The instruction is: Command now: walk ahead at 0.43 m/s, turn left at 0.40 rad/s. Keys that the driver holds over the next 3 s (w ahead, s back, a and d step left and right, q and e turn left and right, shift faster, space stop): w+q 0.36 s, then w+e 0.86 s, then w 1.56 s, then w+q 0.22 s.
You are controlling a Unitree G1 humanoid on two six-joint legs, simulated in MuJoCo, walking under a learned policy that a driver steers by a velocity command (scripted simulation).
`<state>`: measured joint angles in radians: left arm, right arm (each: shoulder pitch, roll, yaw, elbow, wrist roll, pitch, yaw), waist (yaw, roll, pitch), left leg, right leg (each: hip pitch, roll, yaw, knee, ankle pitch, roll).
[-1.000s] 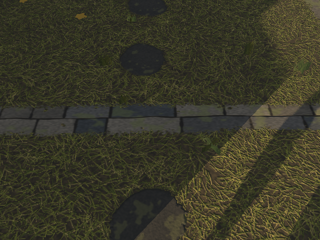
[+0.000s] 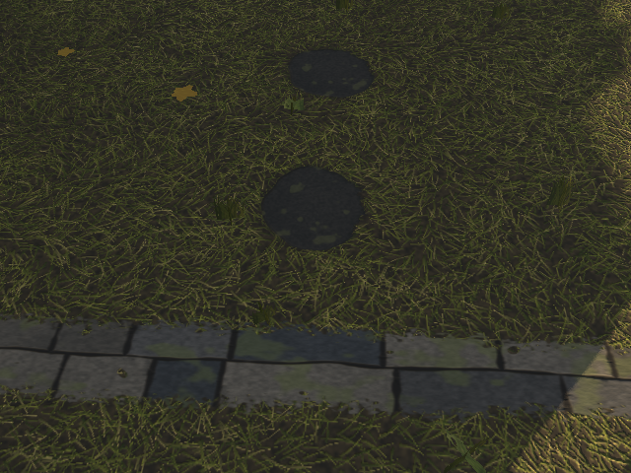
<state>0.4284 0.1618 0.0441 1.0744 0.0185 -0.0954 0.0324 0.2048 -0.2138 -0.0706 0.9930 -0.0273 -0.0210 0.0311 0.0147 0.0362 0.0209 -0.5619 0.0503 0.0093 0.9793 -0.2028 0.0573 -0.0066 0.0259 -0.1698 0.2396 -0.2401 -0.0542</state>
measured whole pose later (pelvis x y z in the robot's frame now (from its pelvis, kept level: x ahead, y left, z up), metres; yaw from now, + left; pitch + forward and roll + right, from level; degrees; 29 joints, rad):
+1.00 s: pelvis +0.52 +0.11 -0.01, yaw +0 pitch +0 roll -1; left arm 0.28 0.26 0.07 0.94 0.01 -0.03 -0.01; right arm 0.24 -0.22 -0.03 0.87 -0.03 -0.09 0.00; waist 0.00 0.01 0.04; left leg -0.46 0.03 -0.02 1.26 -0.33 0.01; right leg -0.24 0.16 -0.04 0.44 -0.20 -0.15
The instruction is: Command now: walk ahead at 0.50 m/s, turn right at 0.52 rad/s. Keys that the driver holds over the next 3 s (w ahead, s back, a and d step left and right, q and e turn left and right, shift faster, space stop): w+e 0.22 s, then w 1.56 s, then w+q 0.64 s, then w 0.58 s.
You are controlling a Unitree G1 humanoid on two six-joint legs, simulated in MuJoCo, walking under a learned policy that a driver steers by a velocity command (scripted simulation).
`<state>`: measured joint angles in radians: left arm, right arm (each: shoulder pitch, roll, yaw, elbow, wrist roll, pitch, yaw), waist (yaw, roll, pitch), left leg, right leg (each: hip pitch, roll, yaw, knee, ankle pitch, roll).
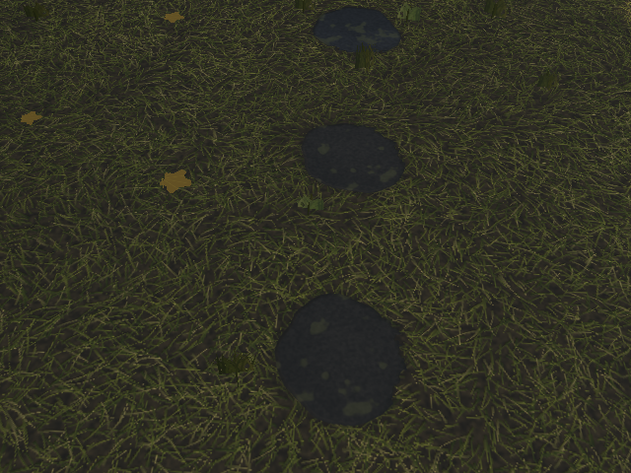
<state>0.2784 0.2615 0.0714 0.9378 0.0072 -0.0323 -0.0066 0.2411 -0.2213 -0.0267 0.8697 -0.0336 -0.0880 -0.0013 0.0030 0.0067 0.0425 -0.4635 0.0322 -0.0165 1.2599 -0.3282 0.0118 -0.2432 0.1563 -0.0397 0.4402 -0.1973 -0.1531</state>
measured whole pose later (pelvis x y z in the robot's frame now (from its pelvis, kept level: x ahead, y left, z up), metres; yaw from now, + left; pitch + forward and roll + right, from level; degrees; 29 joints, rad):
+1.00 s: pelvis +0.53 -0.06 +0.01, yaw -14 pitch +1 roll +1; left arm 0.22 0.24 0.03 0.83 0.02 -0.07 -0.01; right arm 0.34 -0.26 -0.04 0.90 -0.02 -0.05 0.02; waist -0.02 0.03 0.03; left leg -0.39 0.03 0.01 1.09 -0.34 0.06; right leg -0.27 0.04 -0.08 0.44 -0.18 -0.08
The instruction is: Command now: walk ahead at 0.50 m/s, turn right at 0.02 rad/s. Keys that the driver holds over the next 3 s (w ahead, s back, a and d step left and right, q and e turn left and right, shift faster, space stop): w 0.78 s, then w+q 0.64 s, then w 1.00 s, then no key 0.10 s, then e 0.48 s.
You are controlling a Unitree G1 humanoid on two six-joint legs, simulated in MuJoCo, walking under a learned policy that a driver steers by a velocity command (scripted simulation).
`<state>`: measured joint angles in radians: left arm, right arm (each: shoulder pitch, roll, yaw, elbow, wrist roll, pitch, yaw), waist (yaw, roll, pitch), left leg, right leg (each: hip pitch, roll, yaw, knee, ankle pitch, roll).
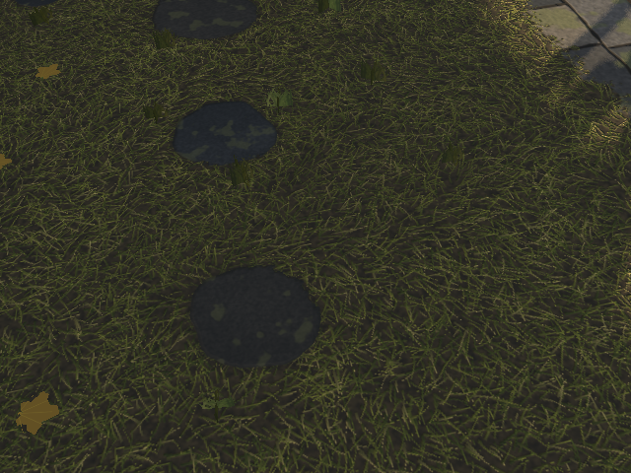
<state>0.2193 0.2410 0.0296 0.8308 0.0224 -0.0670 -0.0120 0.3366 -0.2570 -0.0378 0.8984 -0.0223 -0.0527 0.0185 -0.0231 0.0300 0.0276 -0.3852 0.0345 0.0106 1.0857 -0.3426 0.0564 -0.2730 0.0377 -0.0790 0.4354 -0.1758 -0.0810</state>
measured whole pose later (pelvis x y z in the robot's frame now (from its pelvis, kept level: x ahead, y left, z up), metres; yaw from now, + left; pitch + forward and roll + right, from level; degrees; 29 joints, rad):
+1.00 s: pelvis +0.53 +0.01 -0.02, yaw +4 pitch +1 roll +1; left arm 0.03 0.21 0.03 0.83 0.05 -0.09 -0.01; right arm 0.44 -0.21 -0.04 1.03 0.00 -0.06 -0.01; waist -0.06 0.00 0.06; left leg -0.09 -0.03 0.00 0.78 -0.47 0.07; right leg -0.44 -0.02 -0.09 0.56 -0.12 -0.07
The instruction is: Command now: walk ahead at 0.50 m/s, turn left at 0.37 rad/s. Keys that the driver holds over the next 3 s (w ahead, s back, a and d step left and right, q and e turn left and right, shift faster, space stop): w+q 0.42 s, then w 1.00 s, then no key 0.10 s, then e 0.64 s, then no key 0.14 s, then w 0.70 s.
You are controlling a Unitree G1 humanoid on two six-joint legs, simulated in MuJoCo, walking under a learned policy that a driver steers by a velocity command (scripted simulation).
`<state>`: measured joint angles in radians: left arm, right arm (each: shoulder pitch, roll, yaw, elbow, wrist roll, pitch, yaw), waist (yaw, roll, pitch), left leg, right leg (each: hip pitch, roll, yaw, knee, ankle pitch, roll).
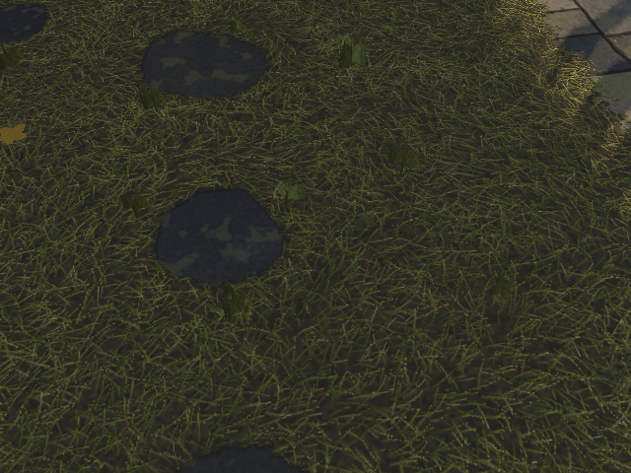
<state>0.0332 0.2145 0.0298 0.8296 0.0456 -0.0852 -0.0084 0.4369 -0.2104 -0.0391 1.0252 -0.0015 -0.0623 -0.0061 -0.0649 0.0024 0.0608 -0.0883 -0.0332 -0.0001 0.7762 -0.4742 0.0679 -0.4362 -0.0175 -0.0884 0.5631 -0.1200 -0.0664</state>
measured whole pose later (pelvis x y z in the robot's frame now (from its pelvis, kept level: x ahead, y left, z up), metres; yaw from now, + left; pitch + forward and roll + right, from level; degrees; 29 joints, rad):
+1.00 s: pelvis +0.50 +0.11 +0.01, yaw +20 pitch +1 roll +1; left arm 0.06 0.21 0.04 0.85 0.02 -0.03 -0.03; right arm 0.44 -0.21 -0.03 1.04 -0.02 -0.08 -0.01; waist -0.06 -0.03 0.05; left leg 0.16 -0.11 0.04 0.15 -0.32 0.09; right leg -0.58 -0.07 -0.08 0.62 -0.05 -0.05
